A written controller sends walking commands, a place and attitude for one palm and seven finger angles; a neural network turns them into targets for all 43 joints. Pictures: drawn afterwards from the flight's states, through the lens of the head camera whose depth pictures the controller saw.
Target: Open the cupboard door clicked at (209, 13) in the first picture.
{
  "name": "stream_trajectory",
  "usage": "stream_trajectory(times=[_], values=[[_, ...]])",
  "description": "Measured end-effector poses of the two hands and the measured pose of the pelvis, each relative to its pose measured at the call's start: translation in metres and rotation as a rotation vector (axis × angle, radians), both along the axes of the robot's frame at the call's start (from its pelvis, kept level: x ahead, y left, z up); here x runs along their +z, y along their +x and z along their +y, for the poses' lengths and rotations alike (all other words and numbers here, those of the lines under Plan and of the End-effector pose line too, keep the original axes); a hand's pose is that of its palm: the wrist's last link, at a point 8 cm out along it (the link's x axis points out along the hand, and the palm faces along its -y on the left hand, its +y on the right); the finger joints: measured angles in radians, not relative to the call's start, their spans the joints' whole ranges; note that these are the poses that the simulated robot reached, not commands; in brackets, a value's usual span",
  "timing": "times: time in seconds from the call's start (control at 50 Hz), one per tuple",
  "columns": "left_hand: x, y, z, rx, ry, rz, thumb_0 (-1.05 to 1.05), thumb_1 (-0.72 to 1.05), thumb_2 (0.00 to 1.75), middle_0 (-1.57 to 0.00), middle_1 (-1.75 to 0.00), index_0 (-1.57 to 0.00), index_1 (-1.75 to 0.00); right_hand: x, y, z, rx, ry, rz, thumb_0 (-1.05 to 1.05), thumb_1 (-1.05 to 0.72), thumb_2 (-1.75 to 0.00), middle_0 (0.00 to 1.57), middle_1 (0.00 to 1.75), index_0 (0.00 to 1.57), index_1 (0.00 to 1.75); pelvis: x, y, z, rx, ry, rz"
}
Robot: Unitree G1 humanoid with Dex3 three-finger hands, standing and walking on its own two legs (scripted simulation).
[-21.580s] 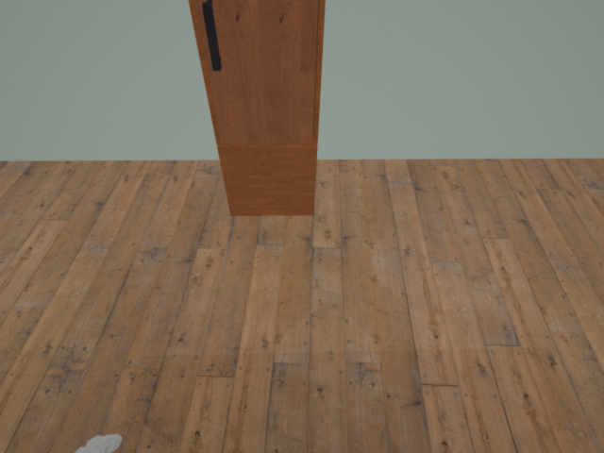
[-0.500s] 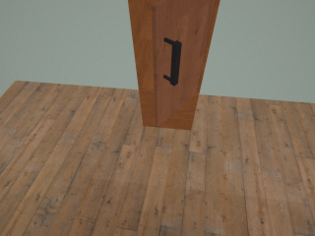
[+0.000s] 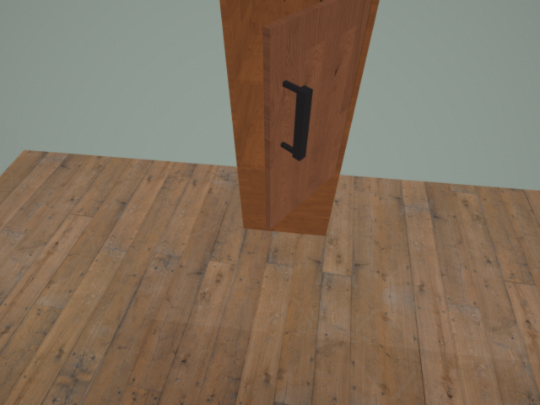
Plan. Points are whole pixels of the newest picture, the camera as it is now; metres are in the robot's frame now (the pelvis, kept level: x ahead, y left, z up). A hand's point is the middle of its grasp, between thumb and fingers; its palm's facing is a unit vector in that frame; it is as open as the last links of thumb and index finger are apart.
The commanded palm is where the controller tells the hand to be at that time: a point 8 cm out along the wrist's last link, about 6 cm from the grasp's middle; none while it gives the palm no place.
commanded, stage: let the arm hang, fingers relaxed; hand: left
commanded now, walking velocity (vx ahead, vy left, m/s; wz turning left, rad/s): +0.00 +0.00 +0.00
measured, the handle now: (294, 122) +0.67 -0.01 +0.04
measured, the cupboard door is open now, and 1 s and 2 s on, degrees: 53 53 53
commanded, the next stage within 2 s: look to check the result in 0.02 s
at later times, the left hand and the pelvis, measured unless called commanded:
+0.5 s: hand out of the picture +0.08 +0.23 -0.16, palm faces -0.02 -0.95 -0.31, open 7.4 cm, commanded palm none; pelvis +0.02 +0.00 +0.00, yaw +0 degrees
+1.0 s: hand out of the picture +0.10 +0.22 -0.17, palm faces -0.08 -0.96 -0.28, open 7.4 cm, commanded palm none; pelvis +0.02 +0.00 +0.00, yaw -5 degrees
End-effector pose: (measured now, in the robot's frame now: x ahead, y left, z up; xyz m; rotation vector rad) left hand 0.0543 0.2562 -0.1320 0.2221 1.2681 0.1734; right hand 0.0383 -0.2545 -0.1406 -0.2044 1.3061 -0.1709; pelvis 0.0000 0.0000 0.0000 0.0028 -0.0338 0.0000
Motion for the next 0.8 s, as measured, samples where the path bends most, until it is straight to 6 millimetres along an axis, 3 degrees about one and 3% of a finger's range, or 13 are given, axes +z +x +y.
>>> stream_trajectory(times=[0.3,0.8], values=[[0.011,0.017,0.023,-0.016,0.058,0.002,0.01,0.91,0.90,-0.20,-0.30,-0.20,-0.29,0.006,0.014,-0.016,0.015,-0.031,0.012,0.00,-0.90,-0.90,0.21,0.30,0.20,0.30,0.003,0.009,-0.001,0.000,-0.001,0.003],[0.009,0.036,0.017,-0.033,0.044,0.005,0.01,0.91,0.90,-0.20,-0.30,-0.20,-0.30,0.010,0.036,-0.021,0.017,-0.042,0.000,0.00,-0.90,-0.90,0.21,0.30,0.20,0.30,0.005,0.024,-0.002,-0.008,-0.001,0.010]])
